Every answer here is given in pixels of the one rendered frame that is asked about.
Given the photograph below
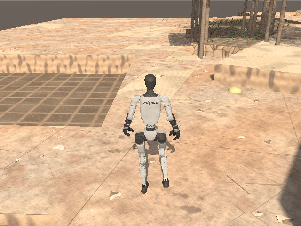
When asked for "robot left upper arm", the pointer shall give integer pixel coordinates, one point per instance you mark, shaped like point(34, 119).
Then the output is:
point(133, 106)

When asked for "robot left hand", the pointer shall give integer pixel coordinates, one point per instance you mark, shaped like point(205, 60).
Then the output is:
point(129, 129)

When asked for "right robot thigh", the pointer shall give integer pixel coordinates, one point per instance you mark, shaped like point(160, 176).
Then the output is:
point(161, 137)

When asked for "robot right upper arm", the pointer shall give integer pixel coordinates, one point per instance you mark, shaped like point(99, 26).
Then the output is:
point(167, 106)

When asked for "robot right hand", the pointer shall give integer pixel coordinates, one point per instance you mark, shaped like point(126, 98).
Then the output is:
point(175, 133)

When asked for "right robot forearm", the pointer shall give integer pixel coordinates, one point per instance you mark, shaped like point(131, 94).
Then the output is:
point(174, 124)

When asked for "humanoid robot torso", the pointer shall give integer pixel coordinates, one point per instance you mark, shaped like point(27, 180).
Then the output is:
point(150, 108)

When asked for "left robot forearm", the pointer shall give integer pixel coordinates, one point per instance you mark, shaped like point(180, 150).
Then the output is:
point(127, 123)

